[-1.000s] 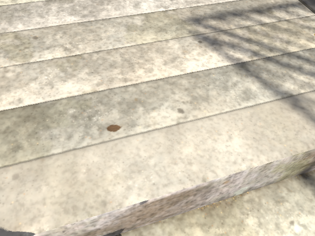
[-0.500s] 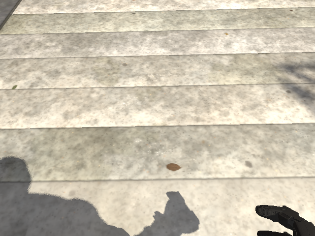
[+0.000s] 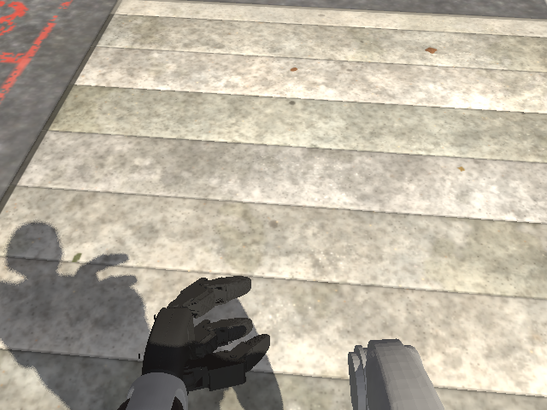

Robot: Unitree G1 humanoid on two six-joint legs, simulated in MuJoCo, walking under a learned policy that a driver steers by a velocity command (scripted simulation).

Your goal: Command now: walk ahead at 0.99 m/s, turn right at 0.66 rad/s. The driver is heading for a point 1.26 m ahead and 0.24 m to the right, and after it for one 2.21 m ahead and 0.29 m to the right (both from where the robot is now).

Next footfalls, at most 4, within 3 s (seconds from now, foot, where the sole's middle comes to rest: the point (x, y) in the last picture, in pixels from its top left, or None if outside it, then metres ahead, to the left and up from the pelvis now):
0.12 right None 0.19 -0.04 -0.58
0.48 left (247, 336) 0.60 0.11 -0.58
0.86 right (413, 245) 0.86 -0.30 -0.58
1.28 left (369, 118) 1.37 -0.23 -0.58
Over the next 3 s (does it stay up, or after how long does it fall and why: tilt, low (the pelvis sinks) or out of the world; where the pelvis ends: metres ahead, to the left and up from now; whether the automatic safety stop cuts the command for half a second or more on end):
stays up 1.47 -0.29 0.20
